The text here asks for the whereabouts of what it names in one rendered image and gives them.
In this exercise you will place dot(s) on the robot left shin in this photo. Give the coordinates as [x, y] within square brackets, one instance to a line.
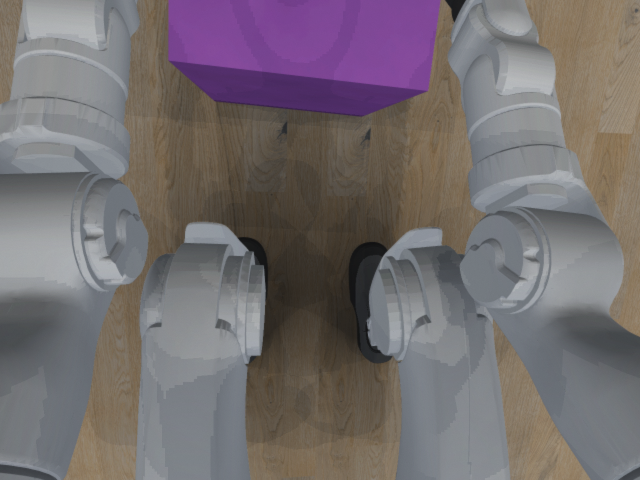
[153, 293]

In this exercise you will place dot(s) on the carton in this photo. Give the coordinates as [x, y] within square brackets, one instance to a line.
[348, 57]

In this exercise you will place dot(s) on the robot right forearm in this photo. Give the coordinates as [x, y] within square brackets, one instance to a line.
[512, 113]

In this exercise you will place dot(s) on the robot left upper arm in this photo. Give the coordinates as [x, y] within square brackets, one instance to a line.
[67, 242]

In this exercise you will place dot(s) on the robot right upper arm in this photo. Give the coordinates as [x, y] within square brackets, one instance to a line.
[548, 279]

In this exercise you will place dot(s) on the robot right hand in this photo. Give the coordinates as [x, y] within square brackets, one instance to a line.
[455, 6]

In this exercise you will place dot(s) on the robot left forearm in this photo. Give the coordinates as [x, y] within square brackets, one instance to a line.
[70, 85]

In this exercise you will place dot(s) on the left robot thigh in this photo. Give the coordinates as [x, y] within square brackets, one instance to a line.
[191, 414]

